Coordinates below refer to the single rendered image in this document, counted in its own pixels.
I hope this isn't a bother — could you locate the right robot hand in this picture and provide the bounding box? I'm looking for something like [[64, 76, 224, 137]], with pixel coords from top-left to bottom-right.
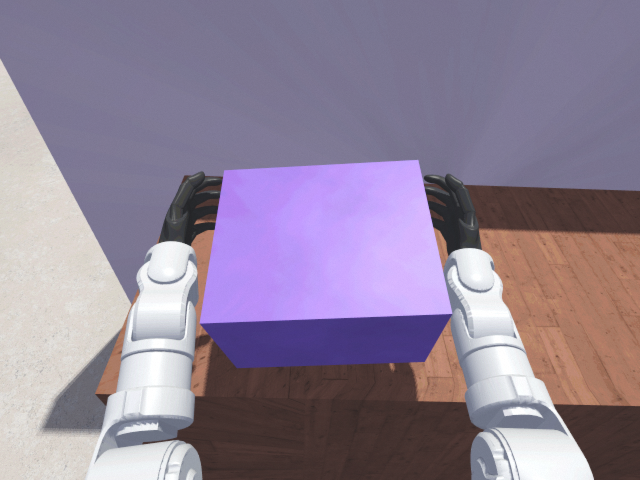
[[424, 174, 482, 256]]

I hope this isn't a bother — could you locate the carton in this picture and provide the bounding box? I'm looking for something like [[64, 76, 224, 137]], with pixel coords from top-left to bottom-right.
[[200, 160, 452, 368]]

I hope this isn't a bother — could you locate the robot left forearm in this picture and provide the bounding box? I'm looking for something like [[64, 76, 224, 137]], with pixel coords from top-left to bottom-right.
[[85, 241, 199, 480]]

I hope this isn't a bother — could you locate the right robot upper arm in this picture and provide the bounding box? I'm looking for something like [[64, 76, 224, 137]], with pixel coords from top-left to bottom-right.
[[470, 427, 592, 480]]

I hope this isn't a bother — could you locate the left robot upper arm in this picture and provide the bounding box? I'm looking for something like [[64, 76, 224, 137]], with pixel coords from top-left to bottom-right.
[[87, 440, 202, 480]]

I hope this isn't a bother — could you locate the pedestal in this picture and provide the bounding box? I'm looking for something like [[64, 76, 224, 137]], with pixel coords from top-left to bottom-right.
[[95, 175, 640, 480]]

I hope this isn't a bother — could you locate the robot right forearm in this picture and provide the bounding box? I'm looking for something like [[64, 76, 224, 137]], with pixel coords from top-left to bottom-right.
[[443, 248, 594, 480]]

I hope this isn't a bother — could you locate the left robot hand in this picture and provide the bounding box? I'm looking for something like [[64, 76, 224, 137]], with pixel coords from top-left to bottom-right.
[[158, 171, 222, 246]]

